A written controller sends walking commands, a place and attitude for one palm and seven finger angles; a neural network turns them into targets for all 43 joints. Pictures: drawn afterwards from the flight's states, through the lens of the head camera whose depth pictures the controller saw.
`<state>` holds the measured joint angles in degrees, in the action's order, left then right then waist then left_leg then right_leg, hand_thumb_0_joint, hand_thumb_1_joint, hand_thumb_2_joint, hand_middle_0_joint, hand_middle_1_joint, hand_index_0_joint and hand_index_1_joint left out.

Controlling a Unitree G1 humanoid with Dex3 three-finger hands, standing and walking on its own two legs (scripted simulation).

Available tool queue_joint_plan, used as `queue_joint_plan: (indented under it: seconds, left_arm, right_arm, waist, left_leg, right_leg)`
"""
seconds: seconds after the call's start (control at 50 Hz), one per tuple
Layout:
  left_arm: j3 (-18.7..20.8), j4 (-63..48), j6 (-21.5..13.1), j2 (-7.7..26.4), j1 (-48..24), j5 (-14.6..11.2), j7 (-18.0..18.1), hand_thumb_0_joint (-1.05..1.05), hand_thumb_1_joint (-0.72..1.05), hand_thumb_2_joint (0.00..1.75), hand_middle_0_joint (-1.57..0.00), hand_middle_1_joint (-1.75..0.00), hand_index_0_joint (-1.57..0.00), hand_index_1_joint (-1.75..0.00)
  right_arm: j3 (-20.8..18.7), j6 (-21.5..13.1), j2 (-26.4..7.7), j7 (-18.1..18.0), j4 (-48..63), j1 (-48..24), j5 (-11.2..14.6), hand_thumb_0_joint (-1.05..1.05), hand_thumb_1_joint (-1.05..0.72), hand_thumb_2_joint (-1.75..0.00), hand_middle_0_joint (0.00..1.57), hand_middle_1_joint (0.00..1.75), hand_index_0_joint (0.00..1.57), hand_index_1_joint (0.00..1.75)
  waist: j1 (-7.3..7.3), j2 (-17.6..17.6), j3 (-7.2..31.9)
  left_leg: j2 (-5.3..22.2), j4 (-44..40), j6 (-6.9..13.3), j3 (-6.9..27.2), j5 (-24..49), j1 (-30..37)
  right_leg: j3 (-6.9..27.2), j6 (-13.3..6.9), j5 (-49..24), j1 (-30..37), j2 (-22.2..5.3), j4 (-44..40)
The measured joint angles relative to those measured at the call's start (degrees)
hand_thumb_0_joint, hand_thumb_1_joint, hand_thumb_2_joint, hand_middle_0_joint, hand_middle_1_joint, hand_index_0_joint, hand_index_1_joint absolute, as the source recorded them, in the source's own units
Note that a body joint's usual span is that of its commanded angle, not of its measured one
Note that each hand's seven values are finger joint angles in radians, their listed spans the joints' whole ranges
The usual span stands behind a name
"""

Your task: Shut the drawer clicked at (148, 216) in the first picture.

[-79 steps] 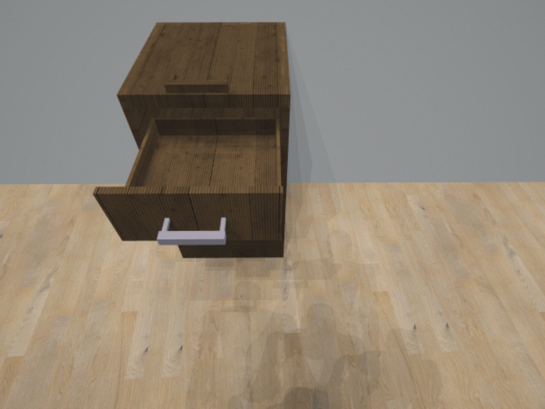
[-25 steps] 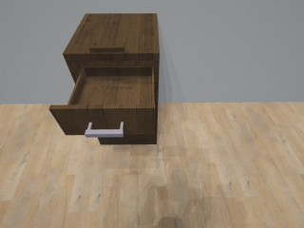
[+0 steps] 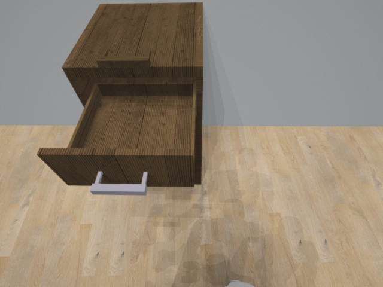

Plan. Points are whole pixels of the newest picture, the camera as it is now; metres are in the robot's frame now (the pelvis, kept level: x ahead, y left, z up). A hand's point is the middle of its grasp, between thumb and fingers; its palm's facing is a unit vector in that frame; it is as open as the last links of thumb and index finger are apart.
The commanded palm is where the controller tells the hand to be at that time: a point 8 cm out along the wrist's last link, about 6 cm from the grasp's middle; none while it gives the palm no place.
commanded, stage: come to a stop and stand still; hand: left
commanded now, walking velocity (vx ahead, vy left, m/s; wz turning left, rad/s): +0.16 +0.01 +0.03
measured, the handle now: (120, 182) +0.37 +0.21 -0.09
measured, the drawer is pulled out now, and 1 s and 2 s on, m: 0.30 0.30 0.29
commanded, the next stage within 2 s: look again from close up in 1.04 s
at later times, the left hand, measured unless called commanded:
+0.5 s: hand out of the picture +0.11 +0.17 -0.14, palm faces +0.06 -0.95 -0.30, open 7.4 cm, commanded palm none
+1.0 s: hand out of the picture +0.12 +0.19 -0.16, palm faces +0.03 -0.97 -0.24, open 7.4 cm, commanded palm none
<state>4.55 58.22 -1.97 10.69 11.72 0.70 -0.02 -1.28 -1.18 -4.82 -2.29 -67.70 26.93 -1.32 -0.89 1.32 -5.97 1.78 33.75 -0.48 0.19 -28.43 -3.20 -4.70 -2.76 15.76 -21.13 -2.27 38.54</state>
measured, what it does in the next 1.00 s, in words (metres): steps on the spot: left foot, then left foot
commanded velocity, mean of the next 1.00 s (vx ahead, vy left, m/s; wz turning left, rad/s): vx -0.11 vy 0.05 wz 0.00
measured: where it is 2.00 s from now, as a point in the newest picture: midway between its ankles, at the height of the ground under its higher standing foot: outside the picture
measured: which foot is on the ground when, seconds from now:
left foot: down 0.00-0.00, up 0.02-0.22, down 0.24-0.44, up 0.46-0.80, down 0.82-1.00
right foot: down 0.00-1.00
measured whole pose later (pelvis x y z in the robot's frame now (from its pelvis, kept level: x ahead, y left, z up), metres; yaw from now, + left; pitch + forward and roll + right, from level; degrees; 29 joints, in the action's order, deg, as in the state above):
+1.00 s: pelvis +0.08 +0.00 +0.01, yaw -2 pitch -1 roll +3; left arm 2.4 60.3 1.2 10.0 10.6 0.4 1.8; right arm -1.2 1.3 -8.7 -2.3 -60.2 10.8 -1.2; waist 1.1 -1.5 -6.8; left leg -1.5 28.2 -0.7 -0.5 -14.9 -12.3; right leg -0.2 -1.0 19.6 -11.2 -1.2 33.1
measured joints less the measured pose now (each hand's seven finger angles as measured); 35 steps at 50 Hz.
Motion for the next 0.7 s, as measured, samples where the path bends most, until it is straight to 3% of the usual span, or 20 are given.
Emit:
queue_joint_plan:
  seconds: [0.06,0.1,0.16,0.24,0.26,0.34,0.42,0.44,0.5,0.56,0.62,0.7]
  left_arm:
    - [-0.09,-0.39,-0.8,-0.61,-0.43,-0.13,0.91,0.01,0.93,0.9,-0.2,-0.29,-0.2,-0.3]
    - [-0.36,-0.09,-0.1,-1.23,0.19,0.23,1.68,0.0,0.92,0.9,-0.2,-0.29,-0.19,-0.3]
    - [-0.94,0.87,0.91,-2.28,1.01,0.77,2.14,0.0,0.92,0.9,-0.2,-0.29,-0.19,-0.3]
    - [-1.2,1.92,2.0,-2.97,2.08,0.25,2.34,0.01,0.93,0.9,-0.2,-0.29,-0.2,-0.3]
    - [-1.27,2.14,2.38,-2.95,2.15,0.09,2.36,0.01,0.93,0.9,-0.2,-0.29,-0.2,-0.3]
    - [-1.28,1.59,3.14,-2.26,1.44,-0.12,2.53,0.01,0.92,0.9,-0.2,-0.29,-0.2,-0.3]
    - [-1.15,0.31,2.9,-2.13,0.03,0.0,2.27,0.01,0.92,0.9,-0.2,-0.29,-0.2,-0.3]
    - [-1.12,-0.11,2.6,-2.01,-0.05,0.15,2.22,0.0,0.91,0.9,-0.2,-0.29,-0.2,-0.3]
    - [-1.1,-0.91,2.03,-1.56,-0.21,0.55,2.54,0.0,0.91,0.9,-0.2,-0.29,-0.2,-0.3]
    - [-1.07,-1.29,2.63,-1.39,0.15,0.68,2.66,0.0,0.91,0.9,-0.2,-0.29,-0.2,-0.3]
    - [-1.08,-1.45,2.93,-1.28,1.0,0.67,2.71,0.0,0.9,0.9,-0.2,-0.29,-0.2,-0.3]
    - [-1.08,-1.4,2.85,-1.17,2.05,0.85,2.75,0.0,0.9,0.9,-0.2,-0.29,-0.2,-0.3]
  right_arm:
    - [-1.04,1.69,-1.3,0.47,0.39,-2.87,0.59,0.0,-0.91,-0.89,0.2,0.3,0.2,0.3]
    - [-1.56,2.04,-2.26,0.39,1.92,-5.76,0.48,0.0,-0.91,-0.89,0.2,0.3,0.2,0.3]
    - [-1.74,1.44,-3.23,0.28,5.3,-10.4,0.57,0.0,-0.91,-0.89,0.19,0.3,0.2,0.3]
    - [-1.72,0.1,-4.28,0.32,8.83,-14.83,0.7,0.0,-0.91,-0.89,0.19,0.3,0.2,0.3]
    - [-1.77,0.05,-4.29,0.22,9.19,-15.55,0.57,0.0,-0.91,-0.89,0.19,0.3,0.2,0.3]
    - [-1.34,1.02,-3.68,-0.15,10.72,-18.07,0.22,0.0,-0.91,-0.89,0.19,0.3,0.2,0.3]
    - [-1.61,2.2,-4.21,-0.28,12.1,-20.83,0.43,0.0,-0.91,-0.89,0.19,0.3,0.2,0.3]
    - [-1.82,2.66,-4.42,-0.19,12.43,-21.46,0.54,0.0,-0.91,-0.89,0.19,0.3,0.2,0.3]
    - [-2.41,4.09,-5.26,0.05,12.99,-23.45,0.59,0.0,-0.91,-0.89,0.2,0.3,0.2,0.3]
    - [-3.01,4.94,-6.33,0.37,13.07,-24.91,0.79,0.0,-0.91,-0.89,0.2,0.3,0.2,0.3]
    - [-3.24,5.18,-7.25,0.88,12.92,-25.2,0.83,0.0,-0.91,-0.89,0.19,0.3,0.2,0.3]
    - [-3.14,5.04,-7.83,1.28,12.4,-24.53,0.84,0.0,-0.91,-0.89,0.19,0.3,0.2,0.3]
  waist:
    - [0.03,1.17,-0.99]
    - [0.14,0.5,-0.75]
    - [0.28,-1.12,-0.48]
    - [0.89,-1.17,-0.63]
    - [1.12,-1.34,-0.46]
    - [2.64,-2.87,-0.47]
    - [3.16,-0.6,-2.16]
    - [3.16,-0.13,-2.41]
    - [3.38,-0.54,-3.62]
    - [3.43,-1.02,-4.44]
    - [3.07,-1.09,-4.23]
    - [2.9,-1.24,-3.5]
  left_leg:
    - [0.05,22.23,1.41,0.98,-3.03,-9.05]
    - [-0.09,27.46,1.34,-0.22,-2.73,-14.19]
    - [0.25,18.44,0.56,-1.83,0.28,-17.18]
    - [0.62,0.0,-0.29,-2.13,16.27,-14.45]
    - [0.51,-0.49,-0.47,-2.27,15.01,-13.75]
    - [-0.94,-1.94,-0.76,-3.0,11.13,-12.17]
    - [-0.3,-1.77,-1.17,-2.5,12.2,-12.21]
    - [-0.05,-0.06,-1.11,-2.63,13.13,-13.33]
    - [-2.57,13.7,-1.21,-0.58,2.36,-18.27]
    - [-4.31,22.83,-1.58,0.41,0.19,-21.27]
    - [-4.22,22.75,-2.07,0.38,1.96,-21.48]
    - [-3.3,15.84,-2.02,0.21,3.68,-19.01]
  right_leg:
    - [-1.82,0.17,3.8,2.1,0.81,1.52]
    - [-1.67,0.09,4.06,3.82,0.97,-0.96]
    - [-0.73,0.29,2.56,5.77,0.93,-5.1]
    - [-0.04,0.93,4.22,6.82,1.51,-4.51]
    - [0.06,1.19,5.21,6.84,1.35,-3.64]
    - [1.22,1.73,7.33,6.76,0.1,-1.97]
    - [0.7,0.43,6.98,7.85,0.87,-3.58]
    - [0.69,0.21,6.48,8.02,1.07,-4.3]
    - [1.64,-0.39,5.1,8.65,0.37,-6.16]
    - [2.75,-0.5,3.3,9.91,-0.12,-9.1]
    - [3.07,-0.28,2.08,11.13,-0.15,-11.46]
    - [3.02,0.07,1.93,12.14,0.15,-12.28]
